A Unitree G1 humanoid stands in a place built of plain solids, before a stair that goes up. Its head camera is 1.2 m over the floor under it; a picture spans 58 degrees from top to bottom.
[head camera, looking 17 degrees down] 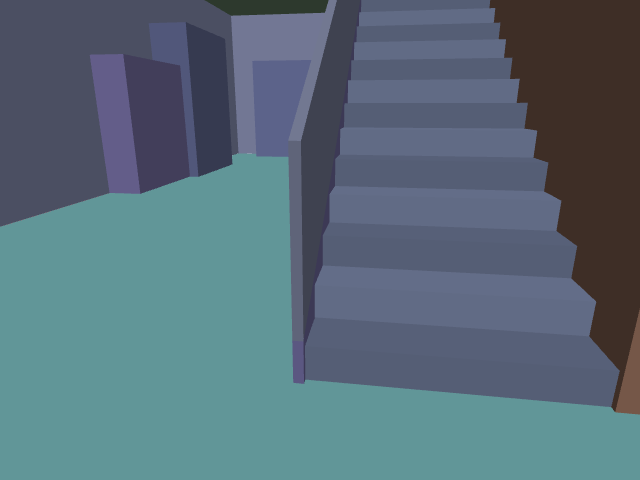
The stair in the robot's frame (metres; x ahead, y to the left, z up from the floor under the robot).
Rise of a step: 0.18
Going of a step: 0.28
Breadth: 1.31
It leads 8 degrees to the right of straight ahead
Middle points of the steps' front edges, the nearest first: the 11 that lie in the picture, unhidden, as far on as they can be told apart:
1.62 -0.58 0.18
1.90 -0.62 0.35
2.19 -0.66 0.53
2.47 -0.70 0.71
2.75 -0.74 0.88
3.03 -0.78 1.06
3.31 -0.83 1.23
3.59 -0.87 1.41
3.87 -0.91 1.59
4.15 -0.95 1.76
4.43 -0.99 1.94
